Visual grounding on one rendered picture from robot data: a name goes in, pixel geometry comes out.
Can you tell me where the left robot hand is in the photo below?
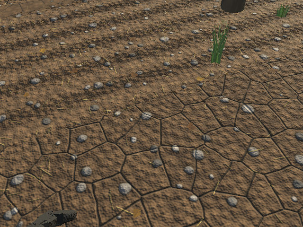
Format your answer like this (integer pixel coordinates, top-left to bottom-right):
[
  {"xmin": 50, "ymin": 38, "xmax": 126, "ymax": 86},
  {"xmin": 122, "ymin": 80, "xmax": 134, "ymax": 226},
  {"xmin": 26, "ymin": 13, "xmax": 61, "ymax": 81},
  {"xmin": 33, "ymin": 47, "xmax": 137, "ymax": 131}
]
[{"xmin": 27, "ymin": 210, "xmax": 77, "ymax": 227}]

